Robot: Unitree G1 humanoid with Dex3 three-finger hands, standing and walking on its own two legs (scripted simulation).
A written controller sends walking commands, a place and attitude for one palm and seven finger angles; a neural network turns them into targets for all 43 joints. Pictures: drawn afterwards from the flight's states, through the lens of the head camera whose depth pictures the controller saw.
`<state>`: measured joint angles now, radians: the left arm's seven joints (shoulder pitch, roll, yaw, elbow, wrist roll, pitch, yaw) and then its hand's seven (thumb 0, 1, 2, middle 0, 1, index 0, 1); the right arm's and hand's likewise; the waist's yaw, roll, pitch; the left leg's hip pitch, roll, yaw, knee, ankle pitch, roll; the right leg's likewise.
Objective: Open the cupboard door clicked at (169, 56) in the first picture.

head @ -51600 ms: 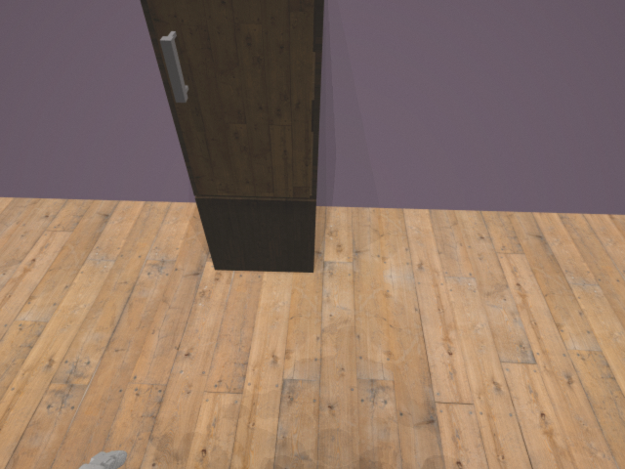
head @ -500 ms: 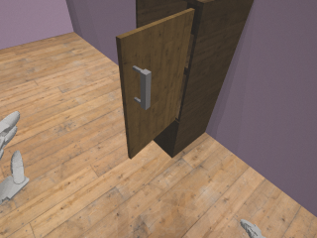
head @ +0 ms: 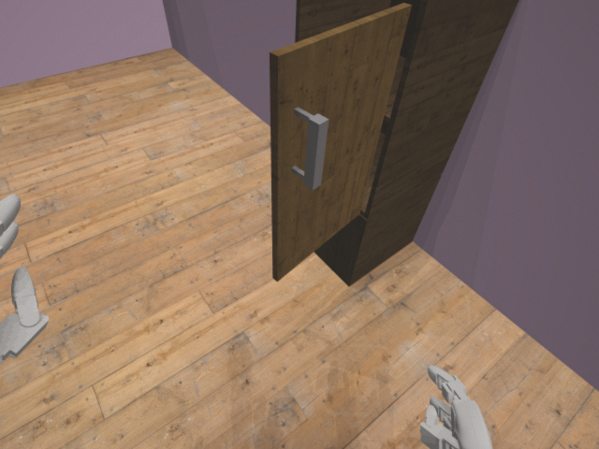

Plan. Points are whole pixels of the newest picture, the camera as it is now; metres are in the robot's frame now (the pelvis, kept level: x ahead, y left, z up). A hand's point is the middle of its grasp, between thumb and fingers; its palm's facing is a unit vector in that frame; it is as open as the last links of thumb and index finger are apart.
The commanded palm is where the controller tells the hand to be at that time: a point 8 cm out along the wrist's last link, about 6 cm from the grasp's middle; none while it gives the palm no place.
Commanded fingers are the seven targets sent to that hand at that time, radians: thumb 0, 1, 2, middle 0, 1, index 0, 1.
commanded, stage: stop stepping back and stand still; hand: left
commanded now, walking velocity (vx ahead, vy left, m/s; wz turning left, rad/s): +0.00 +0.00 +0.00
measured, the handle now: (306, 149) +0.59 +0.04 +0.08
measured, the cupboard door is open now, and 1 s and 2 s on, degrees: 98 98 98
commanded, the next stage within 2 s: let the arm hang, fingers relaxed in 0.18 s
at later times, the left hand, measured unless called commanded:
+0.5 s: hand out of the picture +0.12 +0.22 -0.12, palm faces -0.03 -0.94 -0.34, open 7.4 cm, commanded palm none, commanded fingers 0.00 0.90 0.90 -0.20 -0.30 -0.20 -0.30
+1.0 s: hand out of the picture -0.03 +0.20 -0.16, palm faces +0.06 -0.95 -0.31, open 7.4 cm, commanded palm none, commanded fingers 0.00 0.90 0.90 -0.20 -0.30 -0.20 -0.30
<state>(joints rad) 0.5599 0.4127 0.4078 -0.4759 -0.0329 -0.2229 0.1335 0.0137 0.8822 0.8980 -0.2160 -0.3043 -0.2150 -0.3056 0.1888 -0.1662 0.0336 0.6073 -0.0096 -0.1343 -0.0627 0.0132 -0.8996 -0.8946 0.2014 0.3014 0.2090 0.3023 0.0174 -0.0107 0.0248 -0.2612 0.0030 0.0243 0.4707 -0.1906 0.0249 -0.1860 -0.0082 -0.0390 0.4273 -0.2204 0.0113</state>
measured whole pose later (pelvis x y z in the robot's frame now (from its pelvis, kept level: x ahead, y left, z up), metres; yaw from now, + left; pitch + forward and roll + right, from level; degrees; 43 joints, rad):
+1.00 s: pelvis -0.01 -0.02 +0.00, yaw +2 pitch -2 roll +0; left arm 0.26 0.24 0.02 1.15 0.01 0.01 0.02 0.01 0.91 0.90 -0.20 -0.30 -0.20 -0.30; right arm 0.22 -0.20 -0.02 1.11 -0.02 0.03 -0.01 0.01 -0.91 -0.89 0.20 0.30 0.21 0.30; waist 0.00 0.05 0.07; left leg -0.25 0.00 -0.02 0.44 -0.16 0.00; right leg -0.18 -0.01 -0.09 0.45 -0.23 -0.02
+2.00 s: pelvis +0.04 -0.04 +0.01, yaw +2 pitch -1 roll +0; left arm 0.14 0.28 0.02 1.14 0.00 -0.01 0.01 0.01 0.90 0.90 -0.20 -0.30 -0.20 -0.30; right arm 0.10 -0.29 -0.01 1.13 -0.02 0.01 -0.01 0.01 -0.90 -0.89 0.20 0.30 0.21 0.30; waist 0.00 0.02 0.07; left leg -0.14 0.02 -0.01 0.33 -0.17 -0.02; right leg -0.07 0.01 -0.08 0.32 -0.23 -0.04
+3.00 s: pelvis +0.04 -0.03 +0.01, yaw +1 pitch -1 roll +0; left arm 0.16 0.26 0.01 1.14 0.00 -0.02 0.02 0.00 0.90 0.90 -0.20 -0.30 -0.20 -0.30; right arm 0.14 -0.26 -0.01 1.14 -0.02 0.01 -0.02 0.01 -0.90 -0.89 0.20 0.30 0.21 0.30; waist -0.01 0.00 0.06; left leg -0.12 0.02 0.00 0.32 -0.17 -0.02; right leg -0.05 0.01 -0.06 0.30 -0.23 -0.03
